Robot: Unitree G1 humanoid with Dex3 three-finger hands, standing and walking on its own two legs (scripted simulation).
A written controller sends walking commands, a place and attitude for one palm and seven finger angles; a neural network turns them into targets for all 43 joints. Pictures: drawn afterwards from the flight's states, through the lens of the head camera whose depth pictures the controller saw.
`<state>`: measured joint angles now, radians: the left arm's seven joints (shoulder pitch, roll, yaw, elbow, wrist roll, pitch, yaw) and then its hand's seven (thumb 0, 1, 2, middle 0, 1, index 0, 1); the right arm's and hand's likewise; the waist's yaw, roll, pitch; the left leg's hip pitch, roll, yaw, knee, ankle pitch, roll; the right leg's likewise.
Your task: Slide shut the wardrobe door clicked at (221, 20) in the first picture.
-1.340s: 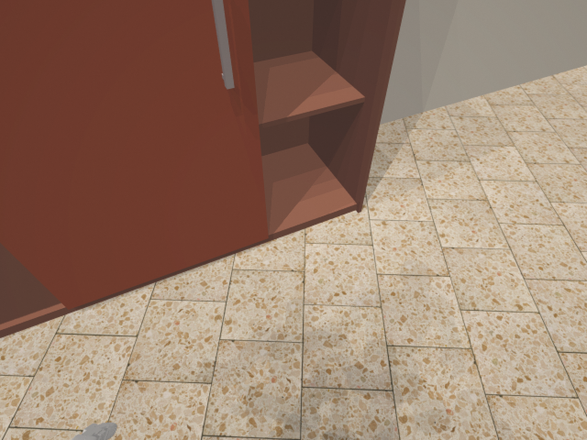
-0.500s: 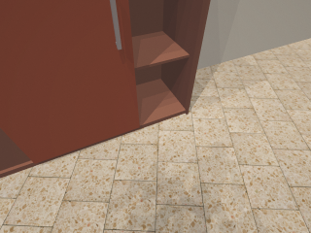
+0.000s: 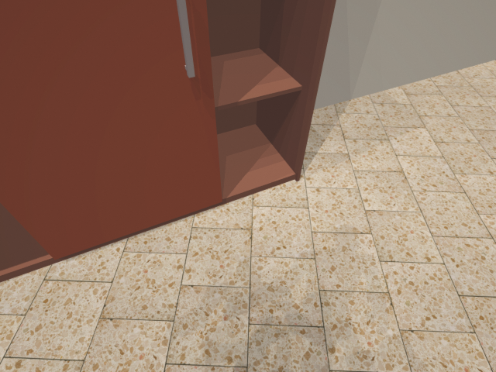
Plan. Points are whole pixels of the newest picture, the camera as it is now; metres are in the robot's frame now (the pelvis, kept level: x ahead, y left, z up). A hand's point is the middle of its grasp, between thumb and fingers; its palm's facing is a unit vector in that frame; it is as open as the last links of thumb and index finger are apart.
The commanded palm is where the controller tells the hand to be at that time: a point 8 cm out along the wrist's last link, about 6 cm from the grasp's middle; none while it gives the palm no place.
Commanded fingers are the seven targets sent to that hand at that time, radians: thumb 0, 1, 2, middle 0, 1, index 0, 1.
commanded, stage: look at it before walking up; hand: left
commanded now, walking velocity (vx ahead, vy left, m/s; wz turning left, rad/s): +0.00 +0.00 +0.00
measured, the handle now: (182, 21) +0.96 +0.24 +0.16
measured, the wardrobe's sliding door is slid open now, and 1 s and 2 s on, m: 0.45 0.45 0.45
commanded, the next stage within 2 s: walk to a spot facing it in 0.40 s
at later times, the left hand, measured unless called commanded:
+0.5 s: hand out of the picture +0.08 +0.25 -0.15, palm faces -0.04 -0.94 -0.34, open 7.4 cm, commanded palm none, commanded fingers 0.00 0.90 0.90 -0.20 -0.30 -0.20 -0.30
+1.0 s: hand out of the picture +0.03 +0.17 -0.17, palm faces -0.14 -0.96 -0.23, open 7.4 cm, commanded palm none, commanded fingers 0.00 0.90 0.90 -0.20 -0.30 -0.20 -0.30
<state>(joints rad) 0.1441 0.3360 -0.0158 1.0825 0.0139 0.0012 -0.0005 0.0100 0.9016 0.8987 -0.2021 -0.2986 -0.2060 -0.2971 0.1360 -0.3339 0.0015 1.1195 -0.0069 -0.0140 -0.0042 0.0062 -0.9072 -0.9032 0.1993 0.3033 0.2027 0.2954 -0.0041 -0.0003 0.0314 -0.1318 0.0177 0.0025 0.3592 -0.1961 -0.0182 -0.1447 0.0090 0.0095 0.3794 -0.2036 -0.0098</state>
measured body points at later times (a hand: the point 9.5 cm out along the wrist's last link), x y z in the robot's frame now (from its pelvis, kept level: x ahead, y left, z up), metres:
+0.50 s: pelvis +0.00 +0.00 +0.00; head +0.01 +0.00 +0.45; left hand +0.08 +0.30 -0.13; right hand +0.09 -0.29 -0.13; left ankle +0.00 +0.13 -0.75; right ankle +0.00 -0.11 -0.75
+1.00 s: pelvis +0.00 -0.02 -0.01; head +0.02 -0.04 +0.44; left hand +0.04 +0.22 -0.15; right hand +0.02 -0.28 -0.17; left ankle +0.02 +0.12 -0.68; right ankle -0.01 -0.10 -0.75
